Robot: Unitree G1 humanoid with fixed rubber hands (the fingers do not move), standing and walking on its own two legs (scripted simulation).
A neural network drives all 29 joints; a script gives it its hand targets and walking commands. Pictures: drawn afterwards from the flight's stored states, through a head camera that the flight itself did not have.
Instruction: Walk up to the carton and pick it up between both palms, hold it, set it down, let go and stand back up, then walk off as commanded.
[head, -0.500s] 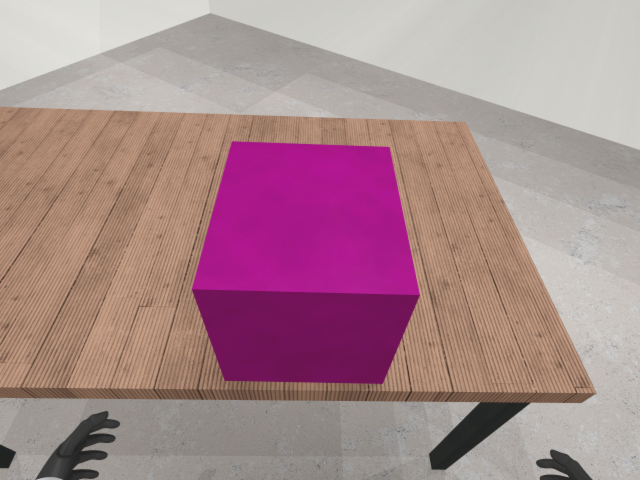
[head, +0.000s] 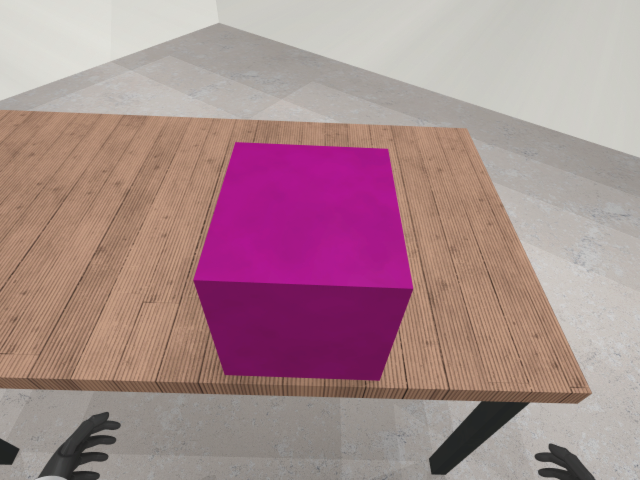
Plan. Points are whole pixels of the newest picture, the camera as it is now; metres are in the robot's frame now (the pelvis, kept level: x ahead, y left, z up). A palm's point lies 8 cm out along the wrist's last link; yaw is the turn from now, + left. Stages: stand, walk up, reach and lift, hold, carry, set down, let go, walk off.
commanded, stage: walk up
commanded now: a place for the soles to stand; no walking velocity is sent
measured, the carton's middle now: (307, 260) +0.43 +0.04 +0.02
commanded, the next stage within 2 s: reach and lift in 0.34 s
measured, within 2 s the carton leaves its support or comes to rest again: neither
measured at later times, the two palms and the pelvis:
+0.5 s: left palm (74, 467) +0.16 +0.30 -0.06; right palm out of the picture +0.15 -0.32 -0.06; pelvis +0.00 +0.00 +0.00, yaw +0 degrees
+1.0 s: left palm (97, 446) +0.18 +0.27 -0.04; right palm out of the picture +0.16 -0.26 -0.04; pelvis +0.00 +0.02 +0.01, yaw -2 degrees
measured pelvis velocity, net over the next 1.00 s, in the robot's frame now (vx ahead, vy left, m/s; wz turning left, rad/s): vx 0.00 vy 0.02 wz -0.04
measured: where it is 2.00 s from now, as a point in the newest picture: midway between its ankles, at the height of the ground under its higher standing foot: outside the picture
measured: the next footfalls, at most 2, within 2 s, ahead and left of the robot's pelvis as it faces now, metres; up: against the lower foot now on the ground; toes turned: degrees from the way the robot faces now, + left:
none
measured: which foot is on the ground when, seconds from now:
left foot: down 0.00-1.00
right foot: down 0.00-1.00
